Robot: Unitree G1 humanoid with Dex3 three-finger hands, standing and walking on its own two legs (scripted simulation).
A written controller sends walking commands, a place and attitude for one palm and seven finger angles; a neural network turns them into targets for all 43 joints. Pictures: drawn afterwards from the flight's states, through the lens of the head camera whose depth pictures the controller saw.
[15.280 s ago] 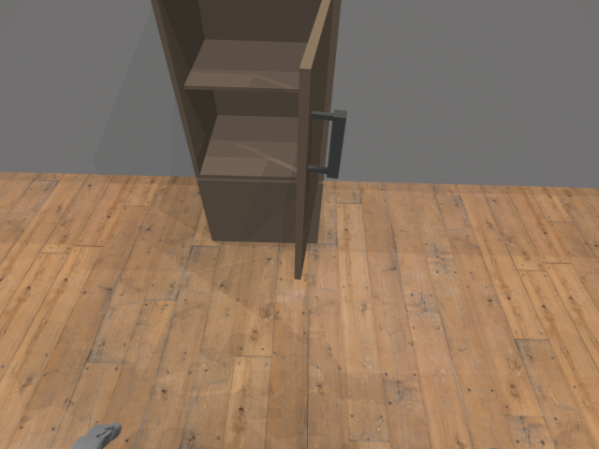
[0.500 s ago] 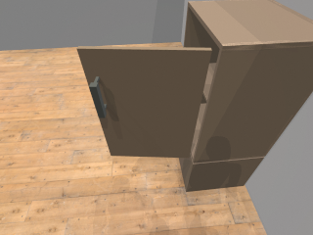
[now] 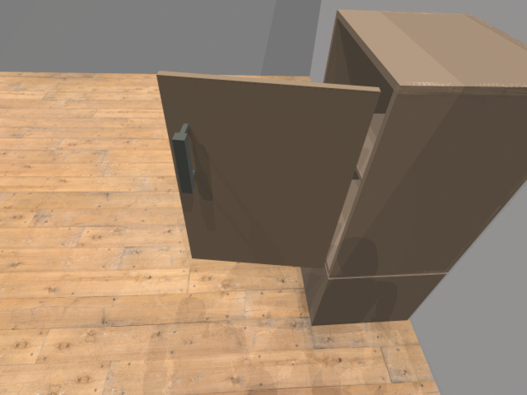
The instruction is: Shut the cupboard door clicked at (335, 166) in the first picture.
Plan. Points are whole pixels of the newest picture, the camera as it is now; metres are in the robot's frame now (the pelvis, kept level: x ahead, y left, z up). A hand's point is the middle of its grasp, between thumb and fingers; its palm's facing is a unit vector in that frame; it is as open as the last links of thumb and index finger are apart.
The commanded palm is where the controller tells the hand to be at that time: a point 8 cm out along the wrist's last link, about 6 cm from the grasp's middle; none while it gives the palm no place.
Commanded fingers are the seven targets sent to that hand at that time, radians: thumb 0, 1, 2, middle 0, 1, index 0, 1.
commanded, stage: shuffle to correct the standing spot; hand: left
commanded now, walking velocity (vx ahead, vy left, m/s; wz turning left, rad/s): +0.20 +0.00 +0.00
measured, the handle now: (186, 158) +0.56 +0.20 +0.05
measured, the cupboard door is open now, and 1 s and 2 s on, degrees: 82 82 82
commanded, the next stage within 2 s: come to a stop and stand still in 0.38 s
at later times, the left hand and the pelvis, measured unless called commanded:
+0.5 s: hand out of the picture +0.06 +0.19 -0.19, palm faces +0.07 -0.99 -0.12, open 7.4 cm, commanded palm none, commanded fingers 0.00 0.90 0.90 -0.20 -0.30 -0.20 -0.30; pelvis +0.09 +0.04 -0.01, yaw +0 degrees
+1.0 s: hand (161, 377) +0.19 +0.19 -0.16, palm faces -0.02 -0.97 -0.26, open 7.4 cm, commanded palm none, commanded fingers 0.00 0.90 0.90 -0.20 -0.30 -0.20 -0.30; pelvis +0.11 +0.01 -0.01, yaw -1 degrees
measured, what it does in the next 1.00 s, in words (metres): walks ahead: left foot, then right foot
